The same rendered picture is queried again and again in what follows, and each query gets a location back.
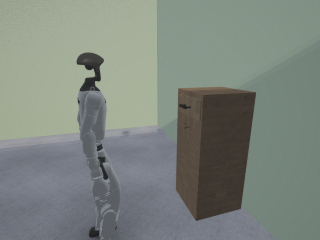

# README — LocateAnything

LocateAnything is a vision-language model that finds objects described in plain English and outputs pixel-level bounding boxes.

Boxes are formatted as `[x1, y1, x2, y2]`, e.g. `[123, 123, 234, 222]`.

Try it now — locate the robot right hand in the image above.
[92, 178, 112, 209]

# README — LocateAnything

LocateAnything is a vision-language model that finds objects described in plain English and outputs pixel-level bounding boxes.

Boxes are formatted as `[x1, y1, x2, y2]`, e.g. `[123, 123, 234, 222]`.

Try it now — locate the cabinet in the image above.
[176, 86, 256, 221]

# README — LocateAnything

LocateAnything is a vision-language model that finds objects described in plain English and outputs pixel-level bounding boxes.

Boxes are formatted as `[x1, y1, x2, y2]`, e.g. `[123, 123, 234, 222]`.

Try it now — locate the right robot forearm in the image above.
[82, 132, 104, 181]

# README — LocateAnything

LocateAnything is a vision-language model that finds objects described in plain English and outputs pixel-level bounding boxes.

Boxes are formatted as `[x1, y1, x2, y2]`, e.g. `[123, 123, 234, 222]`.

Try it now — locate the right robot shin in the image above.
[99, 209, 120, 240]

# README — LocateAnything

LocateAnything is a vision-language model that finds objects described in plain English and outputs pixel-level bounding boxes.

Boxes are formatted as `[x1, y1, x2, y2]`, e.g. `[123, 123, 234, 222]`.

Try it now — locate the robot left thigh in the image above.
[99, 153, 113, 201]

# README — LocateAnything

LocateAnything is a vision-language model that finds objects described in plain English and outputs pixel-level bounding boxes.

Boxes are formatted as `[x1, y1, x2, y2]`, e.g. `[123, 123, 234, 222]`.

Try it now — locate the handle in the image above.
[179, 104, 191, 109]
[179, 123, 187, 129]

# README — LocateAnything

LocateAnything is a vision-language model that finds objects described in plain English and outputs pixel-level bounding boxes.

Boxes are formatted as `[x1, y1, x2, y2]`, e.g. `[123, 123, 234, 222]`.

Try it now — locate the robot right upper arm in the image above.
[79, 91, 103, 142]

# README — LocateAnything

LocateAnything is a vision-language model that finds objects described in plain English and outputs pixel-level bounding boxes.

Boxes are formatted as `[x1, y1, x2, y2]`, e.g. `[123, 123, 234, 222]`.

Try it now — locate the robot left upper arm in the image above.
[77, 110, 81, 125]

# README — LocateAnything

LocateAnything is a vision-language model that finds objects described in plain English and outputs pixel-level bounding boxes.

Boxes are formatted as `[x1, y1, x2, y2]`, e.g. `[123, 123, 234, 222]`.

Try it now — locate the drawer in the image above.
[178, 93, 202, 122]

